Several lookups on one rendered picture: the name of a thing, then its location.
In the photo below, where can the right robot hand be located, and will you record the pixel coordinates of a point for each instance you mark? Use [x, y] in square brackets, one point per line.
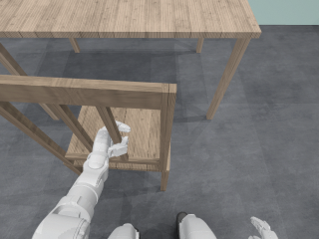
[263, 228]

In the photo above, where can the robot right foot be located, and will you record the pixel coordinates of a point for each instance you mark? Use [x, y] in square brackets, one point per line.
[179, 217]

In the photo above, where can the left robot forearm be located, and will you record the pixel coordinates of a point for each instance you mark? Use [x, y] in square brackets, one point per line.
[86, 191]

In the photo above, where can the robot left upper arm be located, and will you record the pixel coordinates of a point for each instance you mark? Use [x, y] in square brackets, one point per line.
[57, 226]

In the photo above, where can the chair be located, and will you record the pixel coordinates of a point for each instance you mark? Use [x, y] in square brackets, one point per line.
[147, 108]

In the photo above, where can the table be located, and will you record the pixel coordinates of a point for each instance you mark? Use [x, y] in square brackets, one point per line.
[216, 19]

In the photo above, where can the left robot hand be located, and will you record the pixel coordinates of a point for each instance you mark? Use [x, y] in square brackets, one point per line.
[103, 141]

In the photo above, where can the robot right thigh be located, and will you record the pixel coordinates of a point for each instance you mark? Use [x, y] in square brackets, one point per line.
[194, 228]

